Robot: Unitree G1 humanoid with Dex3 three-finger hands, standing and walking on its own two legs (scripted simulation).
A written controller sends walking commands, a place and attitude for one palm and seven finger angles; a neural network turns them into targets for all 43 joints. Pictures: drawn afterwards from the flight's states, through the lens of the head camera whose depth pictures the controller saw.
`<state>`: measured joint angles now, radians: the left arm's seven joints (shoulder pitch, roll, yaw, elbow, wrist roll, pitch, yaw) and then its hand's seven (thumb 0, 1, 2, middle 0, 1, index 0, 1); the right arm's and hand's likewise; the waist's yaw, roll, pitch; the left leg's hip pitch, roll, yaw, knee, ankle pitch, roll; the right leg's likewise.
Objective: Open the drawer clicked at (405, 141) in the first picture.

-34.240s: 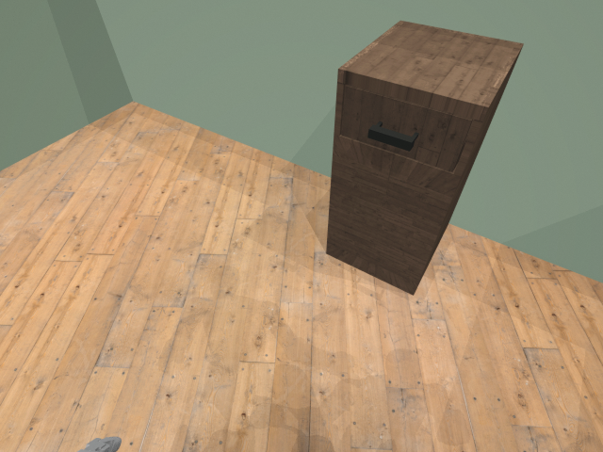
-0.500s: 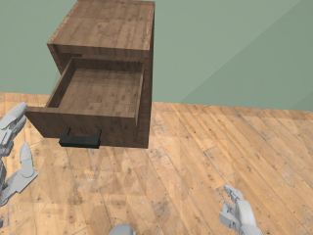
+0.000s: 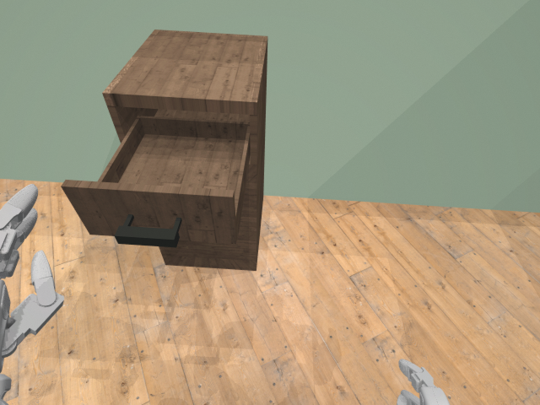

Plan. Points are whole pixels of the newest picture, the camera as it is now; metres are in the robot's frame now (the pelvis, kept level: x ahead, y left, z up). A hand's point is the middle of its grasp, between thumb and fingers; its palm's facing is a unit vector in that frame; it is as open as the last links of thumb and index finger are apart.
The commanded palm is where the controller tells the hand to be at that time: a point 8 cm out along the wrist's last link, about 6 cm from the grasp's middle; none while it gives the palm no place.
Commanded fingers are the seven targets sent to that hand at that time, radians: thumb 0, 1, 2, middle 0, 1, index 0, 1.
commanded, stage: stop stepping back and stand still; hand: left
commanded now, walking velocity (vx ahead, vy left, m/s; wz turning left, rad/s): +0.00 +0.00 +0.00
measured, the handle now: (151, 228) +0.47 +0.27 -0.08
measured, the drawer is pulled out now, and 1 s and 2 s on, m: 0.30 0.30 0.30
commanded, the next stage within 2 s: let the arm hang, fingers relaxed in 0.16 s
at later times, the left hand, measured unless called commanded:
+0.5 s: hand out of the picture +0.12 +0.19 -0.14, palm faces +0.03 -0.97 -0.25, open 7.4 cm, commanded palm none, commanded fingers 0.00 0.90 0.90 -0.20 -0.30 -0.20 -0.30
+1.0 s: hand out of the picture +0.00 +0.18 -0.16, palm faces +0.07 -0.98 -0.21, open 7.4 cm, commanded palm none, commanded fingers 0.00 0.90 0.90 -0.20 -0.30 -0.20 -0.30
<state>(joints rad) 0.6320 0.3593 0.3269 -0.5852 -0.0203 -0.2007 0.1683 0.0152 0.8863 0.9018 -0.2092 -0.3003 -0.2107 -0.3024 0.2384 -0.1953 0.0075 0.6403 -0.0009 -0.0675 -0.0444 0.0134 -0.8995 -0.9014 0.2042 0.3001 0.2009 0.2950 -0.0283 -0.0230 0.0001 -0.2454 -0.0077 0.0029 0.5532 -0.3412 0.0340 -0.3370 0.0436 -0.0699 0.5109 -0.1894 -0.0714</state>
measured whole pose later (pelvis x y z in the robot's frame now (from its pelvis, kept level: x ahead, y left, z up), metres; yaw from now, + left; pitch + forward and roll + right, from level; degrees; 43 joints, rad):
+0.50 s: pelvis +0.01 +0.00 +0.00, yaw +2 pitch -1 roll +1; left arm 0.25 0.21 0.04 0.69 0.03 0.07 0.01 0.01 0.91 0.90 -0.19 -0.30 -0.20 -0.30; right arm 0.22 -0.21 -0.01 0.84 -0.02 0.01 0.00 0.01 -0.90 -0.90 0.20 0.30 0.20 0.29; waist -0.04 -0.02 0.05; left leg -0.23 -0.01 0.02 0.58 -0.34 0.00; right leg -0.35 0.03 -0.07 0.58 -0.22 -0.08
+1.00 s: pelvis +0.03 +0.01 +0.01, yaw +1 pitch -2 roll +0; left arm 0.31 0.14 0.02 1.13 0.01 0.01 0.04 0.01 0.91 0.90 -0.20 -0.30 -0.20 -0.30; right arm 0.37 -0.10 0.01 1.11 -0.01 0.02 -0.04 0.00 -0.90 -0.90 0.20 0.30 0.20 0.29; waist 0.00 0.02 0.06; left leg -0.11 -0.01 0.03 0.42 -0.28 0.02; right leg -0.22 0.04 -0.05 0.39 -0.14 -0.06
